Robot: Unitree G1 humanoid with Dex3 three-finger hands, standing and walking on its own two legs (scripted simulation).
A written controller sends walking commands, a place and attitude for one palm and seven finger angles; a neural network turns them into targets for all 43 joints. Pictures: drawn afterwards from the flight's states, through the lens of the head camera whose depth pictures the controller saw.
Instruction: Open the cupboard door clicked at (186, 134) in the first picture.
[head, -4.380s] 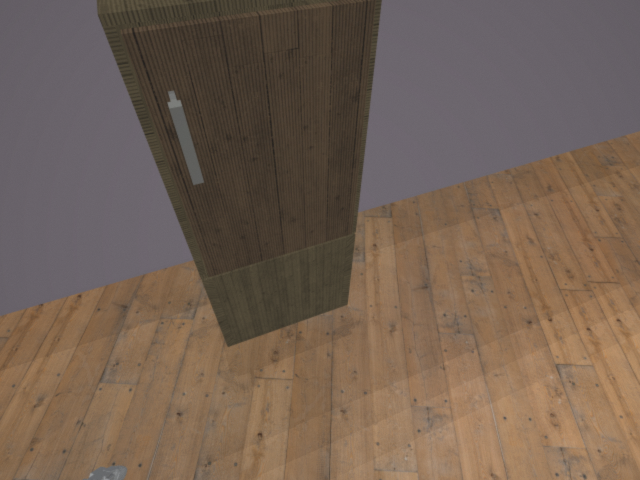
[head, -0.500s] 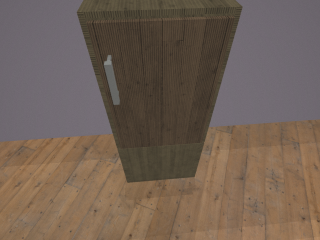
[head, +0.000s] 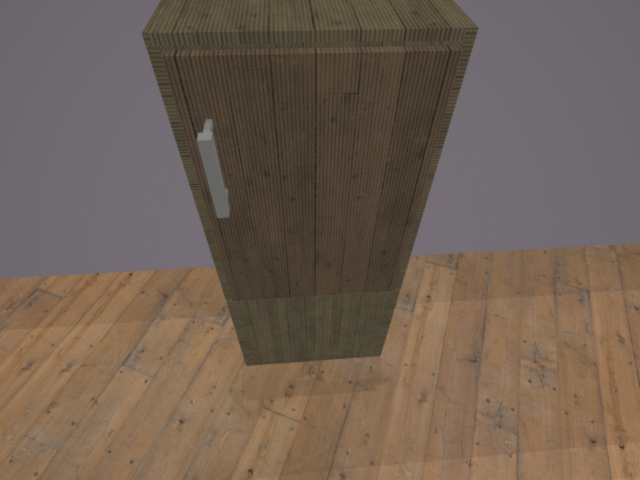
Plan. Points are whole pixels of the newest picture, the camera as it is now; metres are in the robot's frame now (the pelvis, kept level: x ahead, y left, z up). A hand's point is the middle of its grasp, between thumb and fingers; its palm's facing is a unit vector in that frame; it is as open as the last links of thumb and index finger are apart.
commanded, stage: come to a stop and stand still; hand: left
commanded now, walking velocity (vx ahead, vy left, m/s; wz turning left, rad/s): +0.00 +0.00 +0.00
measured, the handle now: (216, 170) +0.54 +0.20 +0.08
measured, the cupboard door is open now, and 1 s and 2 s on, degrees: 0 0 0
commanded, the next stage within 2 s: look again from close up in 0.48 s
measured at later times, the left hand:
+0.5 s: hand out of the picture +0.07 +0.21 -0.16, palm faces +0.00 -0.96 -0.27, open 7.3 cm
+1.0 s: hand out of the picture +0.09 +0.21 -0.16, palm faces +0.00 -0.96 -0.27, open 7.3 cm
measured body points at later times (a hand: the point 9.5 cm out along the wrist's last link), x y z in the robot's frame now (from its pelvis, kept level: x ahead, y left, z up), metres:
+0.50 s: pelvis +0.03 +0.00 +0.00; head +0.05 +0.00 +0.45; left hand +0.07 +0.26 -0.14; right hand +0.11 -0.26 -0.14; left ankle +0.04 +0.13 -0.73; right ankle -0.02 -0.11 -0.73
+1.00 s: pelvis +0.05 +0.00 +0.01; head +0.06 +0.00 +0.46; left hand +0.09 +0.26 -0.14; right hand +0.11 -0.26 -0.14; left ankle +0.04 +0.13 -0.73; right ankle -0.02 -0.11 -0.73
